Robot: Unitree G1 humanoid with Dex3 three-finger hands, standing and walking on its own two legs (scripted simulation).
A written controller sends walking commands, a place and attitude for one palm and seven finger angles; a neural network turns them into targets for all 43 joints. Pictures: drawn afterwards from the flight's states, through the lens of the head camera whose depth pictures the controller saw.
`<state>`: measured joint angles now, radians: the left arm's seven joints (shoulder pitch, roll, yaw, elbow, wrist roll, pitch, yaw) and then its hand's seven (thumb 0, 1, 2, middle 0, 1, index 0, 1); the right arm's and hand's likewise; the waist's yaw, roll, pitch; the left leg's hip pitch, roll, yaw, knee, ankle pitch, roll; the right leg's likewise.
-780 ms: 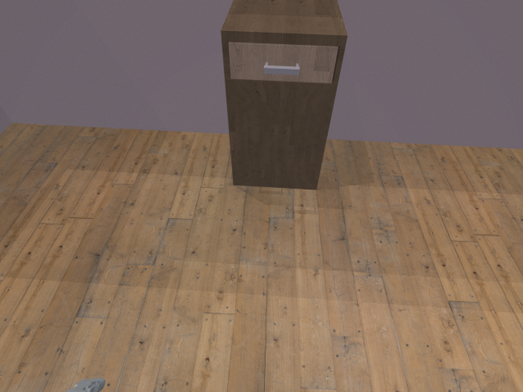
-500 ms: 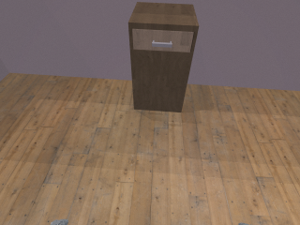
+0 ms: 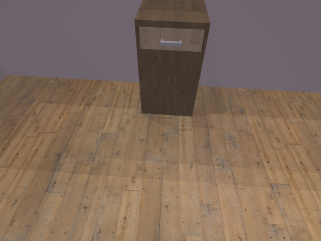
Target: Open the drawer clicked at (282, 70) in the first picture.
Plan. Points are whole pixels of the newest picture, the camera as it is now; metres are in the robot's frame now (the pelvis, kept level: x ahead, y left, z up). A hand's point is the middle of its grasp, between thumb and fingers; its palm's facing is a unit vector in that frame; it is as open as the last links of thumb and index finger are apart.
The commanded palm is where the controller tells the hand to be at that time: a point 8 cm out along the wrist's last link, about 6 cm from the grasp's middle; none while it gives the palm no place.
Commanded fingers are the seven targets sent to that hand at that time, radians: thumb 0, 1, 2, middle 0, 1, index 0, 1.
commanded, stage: stand and wait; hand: left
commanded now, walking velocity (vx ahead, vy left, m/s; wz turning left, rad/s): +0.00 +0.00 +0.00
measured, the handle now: (171, 42) +1.24 +0.00 -0.09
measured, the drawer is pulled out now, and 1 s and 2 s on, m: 0.00 0.00 0.00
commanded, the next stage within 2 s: look at it before walking up in 0.04 s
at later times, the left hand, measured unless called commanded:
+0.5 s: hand out of the picture +0.07 +0.25 -0.16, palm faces -0.03 -0.94 -0.33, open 7.4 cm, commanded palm none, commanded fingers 0.00 0.90 0.90 -0.20 -0.30 -0.20 -0.30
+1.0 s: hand out of the picture +0.06 +0.22 -0.18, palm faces -0.09 -0.96 -0.25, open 7.4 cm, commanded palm none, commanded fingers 0.00 0.90 0.90 -0.20 -0.30 -0.20 -0.30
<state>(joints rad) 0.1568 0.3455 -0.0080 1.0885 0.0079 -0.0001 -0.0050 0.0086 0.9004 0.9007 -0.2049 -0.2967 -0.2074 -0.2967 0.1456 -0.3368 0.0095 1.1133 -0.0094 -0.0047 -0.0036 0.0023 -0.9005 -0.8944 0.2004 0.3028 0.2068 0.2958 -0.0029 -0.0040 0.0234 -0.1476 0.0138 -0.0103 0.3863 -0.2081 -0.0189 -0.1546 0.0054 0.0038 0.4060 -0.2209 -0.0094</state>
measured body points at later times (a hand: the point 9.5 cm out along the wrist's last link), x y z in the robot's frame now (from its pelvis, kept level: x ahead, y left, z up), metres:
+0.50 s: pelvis +0.00 +0.00 +0.00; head +0.00 +0.00 +0.45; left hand +0.08 +0.30 -0.13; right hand +0.07 -0.29 -0.13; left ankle +0.00 +0.13 -0.74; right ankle +0.00 -0.11 -0.74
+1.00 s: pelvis +0.03 +0.00 -0.01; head +0.02 +0.00 +0.44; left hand +0.07 +0.27 -0.16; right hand +0.06 -0.27 -0.15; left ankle +0.00 +0.13 -0.74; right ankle +0.00 -0.11 -0.74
